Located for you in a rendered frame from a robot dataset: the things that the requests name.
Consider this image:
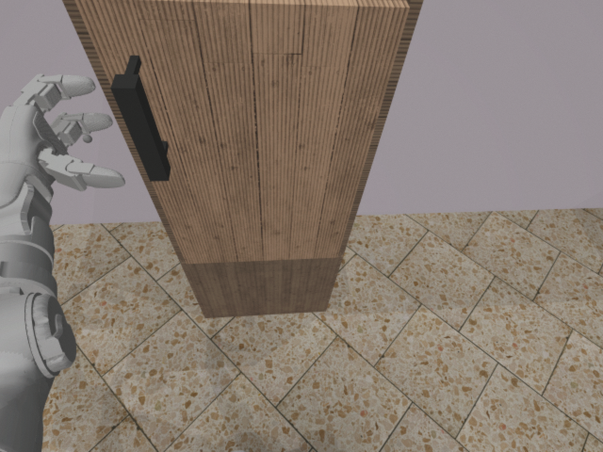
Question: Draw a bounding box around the handle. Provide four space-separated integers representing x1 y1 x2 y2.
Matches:
111 56 171 181

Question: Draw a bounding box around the robot left upper arm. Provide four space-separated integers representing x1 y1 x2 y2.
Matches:
0 293 76 452

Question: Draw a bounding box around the robot left forearm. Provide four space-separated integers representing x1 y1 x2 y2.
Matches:
0 163 57 300

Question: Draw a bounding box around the robot left hand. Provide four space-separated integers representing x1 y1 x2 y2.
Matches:
0 73 125 191

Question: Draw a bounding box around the cupboard door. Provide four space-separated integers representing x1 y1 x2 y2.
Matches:
74 0 410 264

